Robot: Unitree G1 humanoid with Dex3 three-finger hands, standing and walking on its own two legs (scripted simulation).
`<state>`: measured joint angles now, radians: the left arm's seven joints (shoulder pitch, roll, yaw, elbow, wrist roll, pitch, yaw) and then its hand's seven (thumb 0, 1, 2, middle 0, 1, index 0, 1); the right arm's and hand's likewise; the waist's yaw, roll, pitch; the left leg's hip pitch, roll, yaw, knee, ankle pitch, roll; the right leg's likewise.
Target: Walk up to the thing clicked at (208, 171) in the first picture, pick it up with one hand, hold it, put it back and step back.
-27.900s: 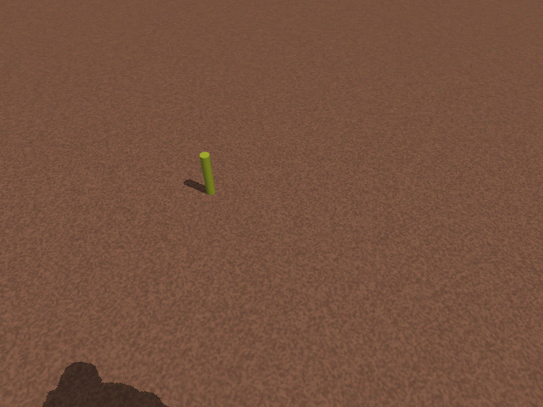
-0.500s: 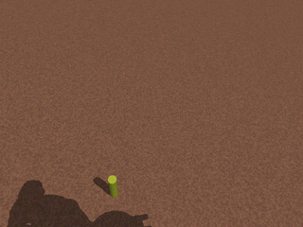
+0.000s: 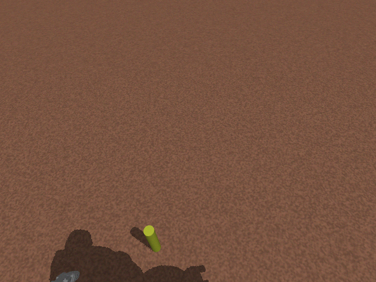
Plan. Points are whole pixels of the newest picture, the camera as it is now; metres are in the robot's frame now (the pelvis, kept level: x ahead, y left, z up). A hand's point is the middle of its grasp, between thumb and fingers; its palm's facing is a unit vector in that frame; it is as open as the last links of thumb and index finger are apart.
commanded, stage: walk up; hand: left
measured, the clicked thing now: (152, 239) +0.40 +0.20 -0.64
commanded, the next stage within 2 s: stand in 0.92 s
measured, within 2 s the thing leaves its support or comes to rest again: neither
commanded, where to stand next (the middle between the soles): +0.08 -0.02 m, yaw +1 degrees
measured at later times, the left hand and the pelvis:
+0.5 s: hand out of the picture +0.08 +0.26 -0.14, palm faces +0.01 -0.95 -0.32, open 7.4 cm; pelvis +0.00 +0.01 +0.02, yaw +0 degrees
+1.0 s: hand out of the picture +0.09 +0.25 -0.14, palm faces +0.01 -0.95 -0.32, open 7.4 cm; pelvis +0.02 +0.00 +0.02, yaw +1 degrees
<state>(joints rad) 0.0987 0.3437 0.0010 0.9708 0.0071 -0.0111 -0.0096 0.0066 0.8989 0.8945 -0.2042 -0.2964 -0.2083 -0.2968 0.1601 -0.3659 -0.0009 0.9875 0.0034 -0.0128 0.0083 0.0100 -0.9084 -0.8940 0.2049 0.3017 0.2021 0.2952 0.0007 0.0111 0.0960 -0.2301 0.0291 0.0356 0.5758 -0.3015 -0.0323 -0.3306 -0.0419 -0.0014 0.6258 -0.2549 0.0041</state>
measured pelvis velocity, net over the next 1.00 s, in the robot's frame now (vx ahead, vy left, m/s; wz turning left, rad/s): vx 0.02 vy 0.00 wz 0.02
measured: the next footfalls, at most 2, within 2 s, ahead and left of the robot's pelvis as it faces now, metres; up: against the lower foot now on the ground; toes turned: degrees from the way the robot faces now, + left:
none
